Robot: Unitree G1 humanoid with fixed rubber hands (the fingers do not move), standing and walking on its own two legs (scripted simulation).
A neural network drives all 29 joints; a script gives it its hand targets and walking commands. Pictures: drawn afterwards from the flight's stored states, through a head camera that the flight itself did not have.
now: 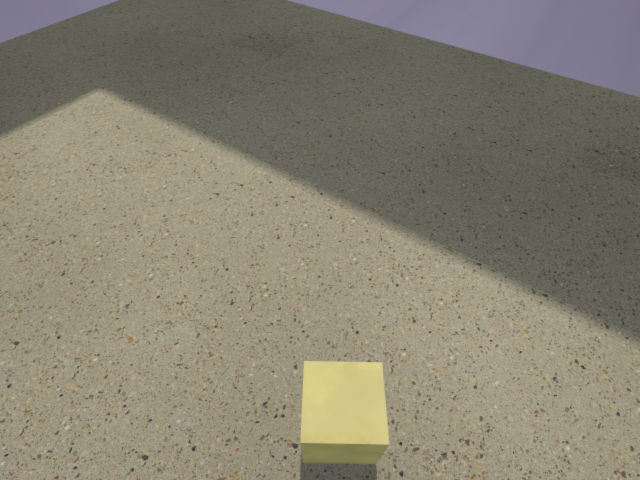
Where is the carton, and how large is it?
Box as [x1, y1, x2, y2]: [300, 361, 388, 463]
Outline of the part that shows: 304,361 300,439 303,462 376,463 388,445 381,362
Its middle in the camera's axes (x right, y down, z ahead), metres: +0.05 +0.47 +1.07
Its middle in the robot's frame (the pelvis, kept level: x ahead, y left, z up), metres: +0.37 -0.04 -0.65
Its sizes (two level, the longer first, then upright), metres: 0.210 0.200 0.250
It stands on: the floor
